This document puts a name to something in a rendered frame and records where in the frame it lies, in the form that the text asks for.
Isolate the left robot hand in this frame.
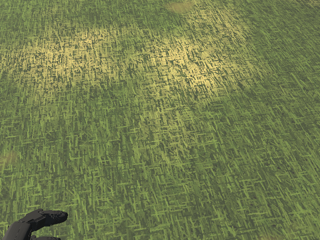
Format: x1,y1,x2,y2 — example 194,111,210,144
2,208,68,240

